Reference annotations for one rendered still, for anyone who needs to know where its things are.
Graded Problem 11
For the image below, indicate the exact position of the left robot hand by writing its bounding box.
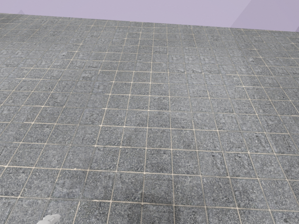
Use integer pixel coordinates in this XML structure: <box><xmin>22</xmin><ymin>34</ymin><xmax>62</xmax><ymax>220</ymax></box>
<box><xmin>37</xmin><ymin>214</ymin><xmax>60</xmax><ymax>224</ymax></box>

